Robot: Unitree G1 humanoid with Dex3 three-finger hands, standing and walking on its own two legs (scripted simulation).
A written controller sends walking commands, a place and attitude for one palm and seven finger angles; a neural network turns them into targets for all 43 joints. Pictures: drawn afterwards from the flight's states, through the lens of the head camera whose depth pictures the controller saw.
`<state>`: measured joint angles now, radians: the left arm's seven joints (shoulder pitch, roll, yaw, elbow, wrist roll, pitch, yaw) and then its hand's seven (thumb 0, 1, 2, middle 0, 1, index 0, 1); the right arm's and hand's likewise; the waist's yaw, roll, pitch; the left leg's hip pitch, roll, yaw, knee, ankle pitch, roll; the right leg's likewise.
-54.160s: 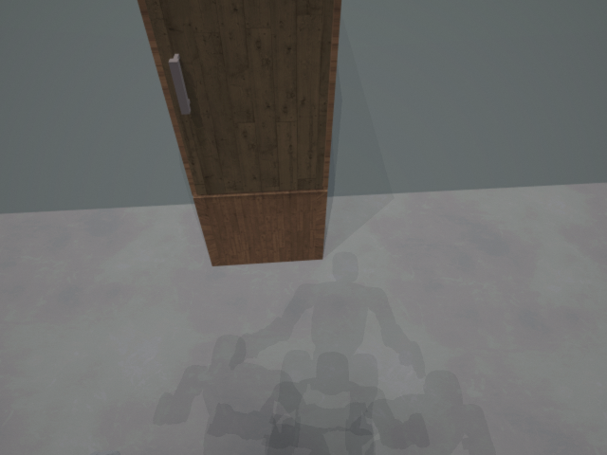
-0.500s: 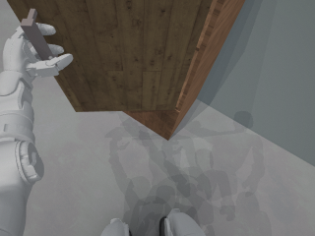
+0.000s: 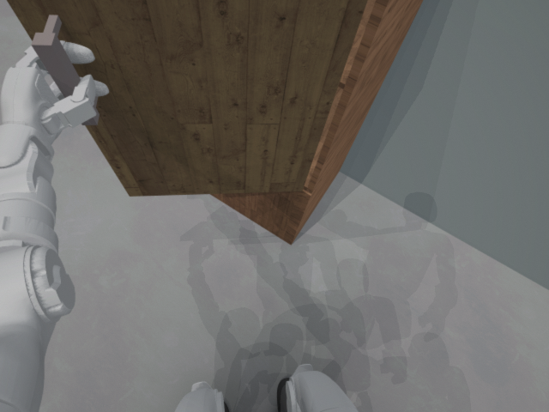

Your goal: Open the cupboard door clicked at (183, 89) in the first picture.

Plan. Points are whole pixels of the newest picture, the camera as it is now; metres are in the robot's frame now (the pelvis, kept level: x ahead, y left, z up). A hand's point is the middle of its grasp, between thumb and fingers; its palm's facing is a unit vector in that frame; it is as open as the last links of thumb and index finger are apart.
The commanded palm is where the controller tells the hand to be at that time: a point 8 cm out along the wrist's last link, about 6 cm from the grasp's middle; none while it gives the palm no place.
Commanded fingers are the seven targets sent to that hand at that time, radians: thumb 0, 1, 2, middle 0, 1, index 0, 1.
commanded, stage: pull the door open along its arc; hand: left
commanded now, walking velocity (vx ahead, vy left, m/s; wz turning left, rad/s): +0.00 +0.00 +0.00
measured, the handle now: (73, 74) +0.57 +0.22 +0.10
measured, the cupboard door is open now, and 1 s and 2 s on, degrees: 37 77 77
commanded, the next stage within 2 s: open thumb and fingers to let go in 0.94 s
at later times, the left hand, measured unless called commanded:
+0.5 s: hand (100, 184) +0.40 +0.17 +0.10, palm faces +0.08 -0.99 +0.07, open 6.0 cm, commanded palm +0.33 +0.23 +0.10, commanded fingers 0.00 0.90 0.90 -0.40 -1.35 -0.40 -1.35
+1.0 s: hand (180, 272) +0.28 +0.08 +0.10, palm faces +0.38 -0.93 +0.02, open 6.1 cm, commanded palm +0.23 +0.12 +0.10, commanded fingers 0.00 0.90 0.90 -0.40 -1.35 -0.40 -1.35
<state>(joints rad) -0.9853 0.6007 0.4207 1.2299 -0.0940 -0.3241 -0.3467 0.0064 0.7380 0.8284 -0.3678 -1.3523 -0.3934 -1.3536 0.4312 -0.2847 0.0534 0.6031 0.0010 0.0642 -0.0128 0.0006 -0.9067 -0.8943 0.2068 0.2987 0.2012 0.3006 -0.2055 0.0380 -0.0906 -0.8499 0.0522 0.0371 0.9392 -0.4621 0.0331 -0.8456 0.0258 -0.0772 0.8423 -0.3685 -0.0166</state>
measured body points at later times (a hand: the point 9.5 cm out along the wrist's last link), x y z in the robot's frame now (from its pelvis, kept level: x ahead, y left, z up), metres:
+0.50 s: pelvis +0.02 +0.01 +0.02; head +0.08 +0.00 +0.47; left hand +0.39 +0.22 +0.10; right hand +0.12 -0.25 -0.09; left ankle -0.02 +0.09 -0.69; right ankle +0.01 -0.12 -0.69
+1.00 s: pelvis +0.01 -0.04 +0.03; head +0.03 -0.06 +0.48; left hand +0.26 +0.13 +0.10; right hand +0.19 -0.25 -0.07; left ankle -0.02 +0.09 -0.69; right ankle +0.01 -0.12 -0.69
